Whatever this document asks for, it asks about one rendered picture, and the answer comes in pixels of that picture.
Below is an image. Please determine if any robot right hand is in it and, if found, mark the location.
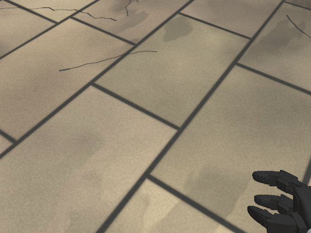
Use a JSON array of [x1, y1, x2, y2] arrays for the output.
[[247, 170, 311, 233]]

